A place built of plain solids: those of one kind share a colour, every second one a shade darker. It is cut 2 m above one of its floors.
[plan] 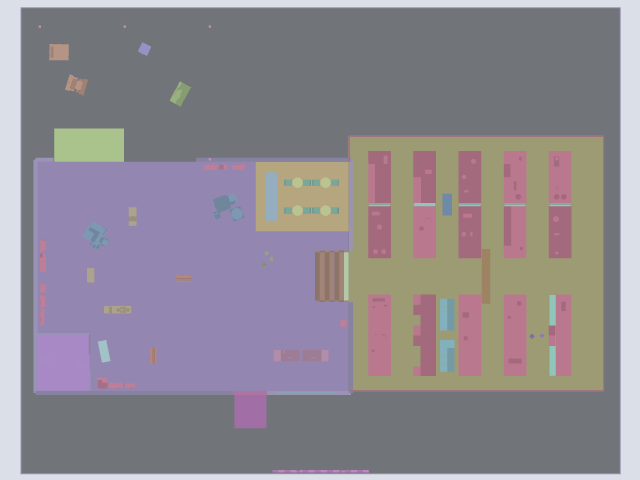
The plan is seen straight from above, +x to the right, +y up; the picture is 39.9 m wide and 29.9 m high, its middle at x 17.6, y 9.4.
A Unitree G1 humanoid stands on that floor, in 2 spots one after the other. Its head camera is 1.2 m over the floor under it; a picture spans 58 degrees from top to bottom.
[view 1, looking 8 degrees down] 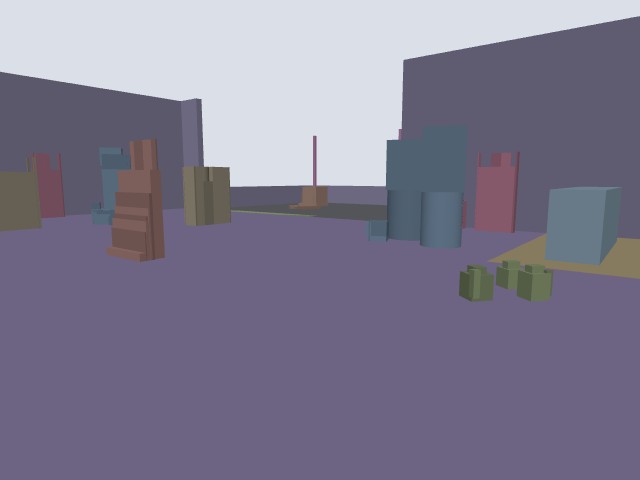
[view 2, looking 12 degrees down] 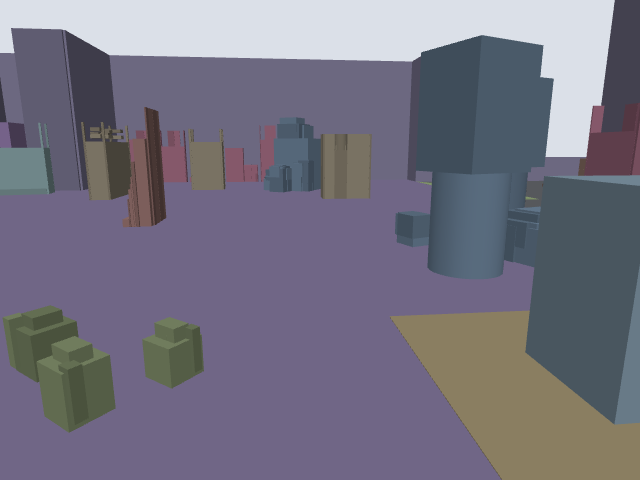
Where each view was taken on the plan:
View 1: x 15.52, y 3.50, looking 128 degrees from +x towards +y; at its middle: floor_shop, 8.62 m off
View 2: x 16.50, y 9.13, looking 174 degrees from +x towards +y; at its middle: floor_shop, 5.77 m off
